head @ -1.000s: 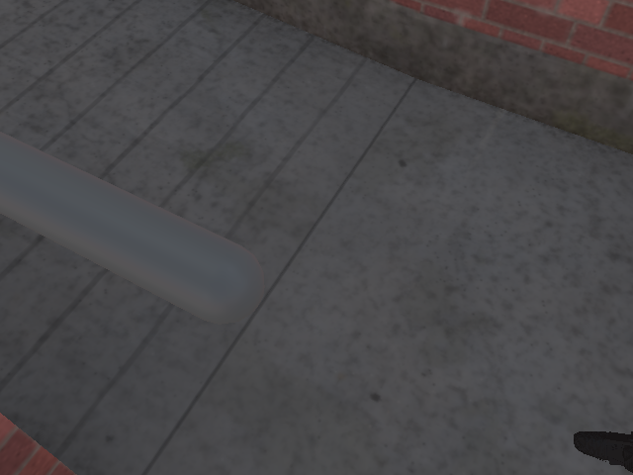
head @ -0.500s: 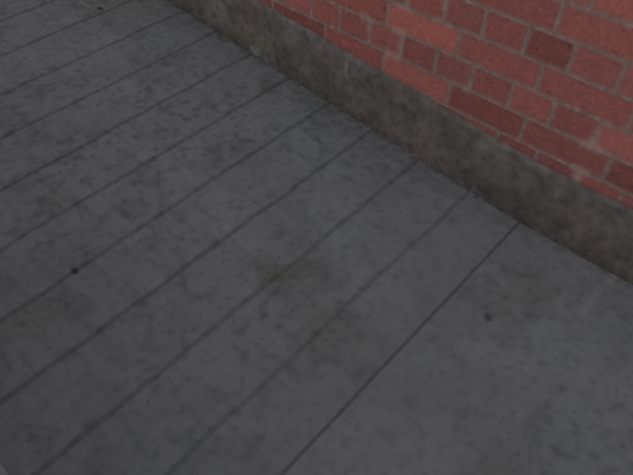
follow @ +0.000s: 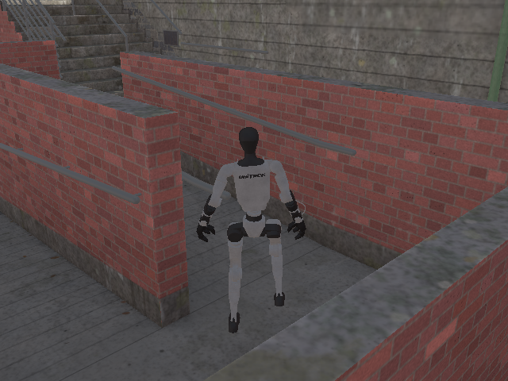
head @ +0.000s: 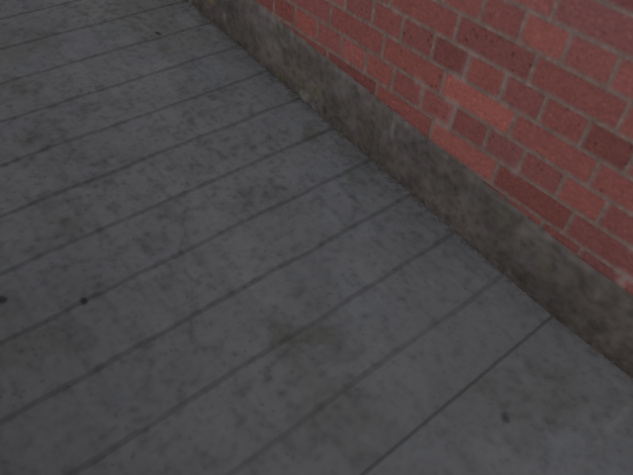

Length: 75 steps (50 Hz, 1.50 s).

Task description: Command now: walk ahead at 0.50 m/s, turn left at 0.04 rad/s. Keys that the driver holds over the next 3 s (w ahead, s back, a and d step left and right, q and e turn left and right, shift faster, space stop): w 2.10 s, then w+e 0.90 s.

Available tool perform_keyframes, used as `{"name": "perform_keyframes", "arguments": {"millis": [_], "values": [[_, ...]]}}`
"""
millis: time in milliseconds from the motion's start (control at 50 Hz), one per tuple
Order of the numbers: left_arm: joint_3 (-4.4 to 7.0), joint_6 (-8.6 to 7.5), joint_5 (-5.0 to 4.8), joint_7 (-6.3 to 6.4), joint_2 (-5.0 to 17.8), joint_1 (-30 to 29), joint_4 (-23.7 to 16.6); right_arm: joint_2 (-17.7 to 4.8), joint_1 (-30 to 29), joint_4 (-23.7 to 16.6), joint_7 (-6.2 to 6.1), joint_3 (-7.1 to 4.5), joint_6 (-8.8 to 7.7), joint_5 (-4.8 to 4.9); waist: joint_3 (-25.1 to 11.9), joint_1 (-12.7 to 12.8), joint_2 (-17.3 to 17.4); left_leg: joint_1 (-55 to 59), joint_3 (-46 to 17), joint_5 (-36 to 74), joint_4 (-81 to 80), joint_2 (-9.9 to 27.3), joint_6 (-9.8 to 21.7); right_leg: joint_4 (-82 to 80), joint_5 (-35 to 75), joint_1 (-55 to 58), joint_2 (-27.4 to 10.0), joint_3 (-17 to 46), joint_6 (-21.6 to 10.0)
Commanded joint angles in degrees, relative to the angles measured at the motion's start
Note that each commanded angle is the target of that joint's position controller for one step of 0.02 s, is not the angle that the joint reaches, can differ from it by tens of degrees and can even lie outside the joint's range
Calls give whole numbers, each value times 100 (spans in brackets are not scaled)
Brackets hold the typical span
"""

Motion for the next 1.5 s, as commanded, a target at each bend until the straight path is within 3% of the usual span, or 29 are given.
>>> {"name": "perform_keyframes", "arguments": {"millis": [20, 60, 80, 120, 160, 280, 380, 420, 460, 480, 500, 520, 560, 600, 660, 680, 700, 720, 740, 760, 780, 820, 840, 980, 1000, 1080, 1160, 1300, 1500], "values": [[104, 215, 16, 10, -651, -122, 17, -799, -1139, -632, 44, -167, -221, -87, 956, 28, 1600, -2053, -237, -755, -1533, 992, 956, 121, 1093, 75, -237, -7, 379], [0, 272, 45, 65, -712, -430, -33, -881, -826, -517, 67, -164, -226, -70, 1185, -169, 1448, -2171, -22, -994, -1678, 953, 878, -427, 1474, 233, -240, -264, 355], [-44, 184, 157, 134, -580, -913, -203, -809, -863, -500, 96, -54, -276, 137, 1131, -269, 1545, -2268, 199, -668, -1861, 719, 897, -1017, 1639, 681, -96, -466, 353], [-171, 121, 49, 135, -512, -1105, -129, -1134, -648, -327, 143, -100, -270, 121, 1284, -398, 1632, -1631, 237, -449, -1999, 863, 917, -1493, 1509, 645, -114, -566, 328], [-336, 273, -88, 102, -519, -649, -2, -1478, -533, -322, 181, -233, -146, -56, 1466, -289, 1505, -1119, 85, -844, -1978, 1559, 850, -1477, 805, 467, -254, -455, 178], [-524, 330, -13, 4, -53, -527, 224, -1489, -862, -393, 299, -194, 101, 172, 1700, -189, 1726, -429, -56, -669, -1764, 1746, 831, -1780, -333, 269, -193, -685, 9], [-562, 184, 42, -70, 265, -46, 524, -1610, -1184, -410, 334, -170, 210, 269, 1447, 113, 1617, -270, -120, 537, -1147, 1704, 899, -2212, -651, 841, 69, -1014, -99], [-479, 52, 44, -73, 514, 741, 1002, -1367, -1552, -549, 305, -25, 148, 239, 1256, 486, 1622, -660, 132, 1137, -226, 1195, 854, -2531, -418, 1881, 361, -1267, -104], [-383, -93, 60, -141, 767, 1583, 1276, -1045, -1676, -653, 232, 106, 164, 127, 690, 726, 150, -990, 374, 1488, 2046, 562, 702, -3128, -174, 2598, 90, -463, -308], [-337, -14, 94, -177, 1122, 1417, 1164, -468, -1500, -890, 191, 272, 292, 157, 498, 202, -1729, -1829, 240, -871, 3562, -96, 567, -4330, -1483, 2301, -684, 1975, -1210], [-321, -12, 129, -178, 1206, 839, 886, -574, -1740, -996, 202, 304, 260, 301, 584, -29, -1675, -2276, -172, -2257, 4691, -321, 529, -5309, -2568, 2001, -1396, 3337, -1743], [-238, 15, 203, -123, 1266, 454, 720, -811, -1913, -993, 226, 255, 210, 416, 702, -99, -1119, -2523, -255, -2250, 5253, -80, 525, -5368, -2953, 1782, -1628, 3110, -1765], [-80, 143, 303, 20, 1375, -65, 539, -929, -1850, -962, 230, 225, 140, 265, 531, -177, -559, -1896, 69, -2103, 4630, 179, 394, -5127, -2722, 1199, -1249, 1747, -1304], [-22, 214, 346, 164, 1245, -294, 501, -852, -1568, -877, 258, 245, 186, 85, 242, -321, -967, -543, 633, -1402, 3241, 67, 137, -4951, -2324, 541, -685, 424, -880], [-53, 261, 147, 294, 804, -169, 534, -599, -918, -618, 334, 286, 196, 74, 338, -590, -1015, 650, 691, -574, 1221, -101, 253, -4139, -1975, 122, -296, -117, -749], [-63, 141, 156, 336, 741, -227, 414, -575, -580, -462, 339, 293, 152, 191, 253, -702, -747, 724, 328, -558, 748, -32, 322, -3409, -1654, 101, -367, -115, -667], [-196, 65, 125, 315, 253, -210, 216, -912, -190, -363, 279, 212, 139, 157, 75, -726, 374, 970, -1137, -1285, -211, 848, 624, -1752, -1628, -421, -49, -407, -345], [-209, 51, 93, 406, 153, -509, -181, -1704, -155, -431, 261, 25, 103, 73, 364, -683, 697, 540, -3278, -2945, -1219, 2124, 1244, -258, -1419, -1513, 176, -144, -171], [-164, 53, 30, 535, 305, -842, -430, -1845, -257, -472, 276, -60, -56, -72, 557, -731, 106, -136, -4321, -3872, -1759, 2629, 1615, 353, -1097, -1826, 191, 688, -228], [-125, 56, 28, 503, 234, -372, -177, -1620, -668, -404, 287, -55, -103, -58, 969, -222, -302, -195, -3738, -2931, -1594, 2512, 1586, 518, -539, -2021, 96, 970, -194], [-80, 217, 18, 447, 42, 118, 179, -1217, -734, -344, 254, -45, -128, -106, 826, -109, -309, 209, -3483, -2487, -1205, 2410, 1473, 937, -325, -2473, 60, 1270, -250], [54, 302, -66, 404, 92, 601, 433, -696, -1147, -342, 262, 63, -144, -99, 785, 240, 45, -188, -2273, -1822, -1071, 1856, 1068, 1046, 283, -2195, 135, 1458, -203], [96, 303, -91, 387, 51, 645, 468, -674, -1223, -329, 251, 58, -167, -105, 752, 307, 333, -509, -1801, -1748, -1172, 1644, 941, 1083, 564, -1906, 212, 1364, -146], [267, 362, 63, 492, -317, 299, 444, -715, -541, -71, 34, 17, -166, -79, 850, -23, 1133, -834, -685, -2013, -1662, 1519, 798, 924, 1373, -1753, 365, 875, 151], [260, 294, 179, 483, -223, 142, 382, -712, -557, -79, 18, 38, -163, 78, 735, -26, 1104, -920, -370, -1539, -1886, 1342, 833, 402, 1415, -1220, 289, 799, 241], [288, 311, 185, 484, -112, -106, 460, -650, -488, -96, -42, 72, -147, 97, 850, -154, 1341, -460, -212, -1388, -2142, 1522, 881, 71, 1436, -1001, 285, 472, 295], [147, 276, 133, 424, -210, -314, 442, -811, -585, -95, -25, 51, -99, 73, 1069, -156, 1596, 27, -121, -1305, -2115, 1673, 905, -288, 1158, -1169, 153, 356, 190], [-161, 402, 72, 239, -298, -342, 380, -1060, -600, -52, 15, 5, 4, 41, 1266, -154, 1361, -449, -157, -1792, -1814, 2057, 834, -649, 196, -555, -27, -46, 125], [-306, 400, 115, 157, -29, -368, 427, -1317, -1058, -170, 202, -68, 101, 137, 894, -211, 1428, -928, -42, -1607, -1666, 1932, 866, -1654, -522, 948, -25, -587, -43]]}}
Next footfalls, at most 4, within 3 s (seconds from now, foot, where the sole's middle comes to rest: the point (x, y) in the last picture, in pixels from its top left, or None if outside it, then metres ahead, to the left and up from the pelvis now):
0.44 right None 0.16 -0.14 -0.78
0.70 left None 0.10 0.12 -0.78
1.74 right None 0.07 -0.13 -0.78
2.10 left None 0.17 0.24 -0.78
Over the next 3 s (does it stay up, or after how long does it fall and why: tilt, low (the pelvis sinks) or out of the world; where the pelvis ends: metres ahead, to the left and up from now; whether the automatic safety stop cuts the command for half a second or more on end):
stays up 0.16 0.13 0.00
